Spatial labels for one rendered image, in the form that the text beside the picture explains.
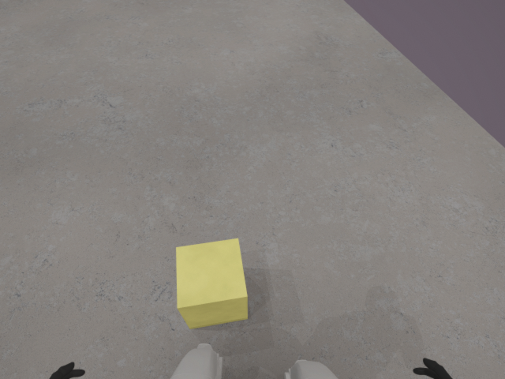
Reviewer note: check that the robot left thigh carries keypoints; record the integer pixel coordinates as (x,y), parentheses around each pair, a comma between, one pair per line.
(200,363)

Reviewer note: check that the robot right thigh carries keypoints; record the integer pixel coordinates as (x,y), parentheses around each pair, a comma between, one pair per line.
(309,370)

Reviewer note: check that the carton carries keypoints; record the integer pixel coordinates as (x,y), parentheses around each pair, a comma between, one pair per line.
(211,286)

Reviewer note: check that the right robot hand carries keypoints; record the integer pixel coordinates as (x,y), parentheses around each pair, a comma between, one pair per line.
(434,370)

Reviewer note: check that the left robot hand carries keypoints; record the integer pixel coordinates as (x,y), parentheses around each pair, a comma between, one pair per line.
(66,372)

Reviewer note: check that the robot thigh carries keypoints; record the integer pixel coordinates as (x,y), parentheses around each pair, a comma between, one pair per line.
(200,363)
(309,370)

